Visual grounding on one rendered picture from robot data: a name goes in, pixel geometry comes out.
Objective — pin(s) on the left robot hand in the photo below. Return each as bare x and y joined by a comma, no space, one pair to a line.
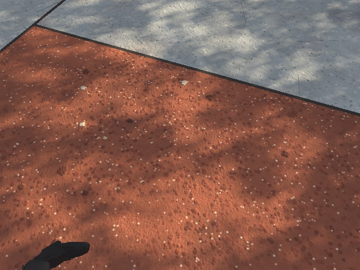
55,254

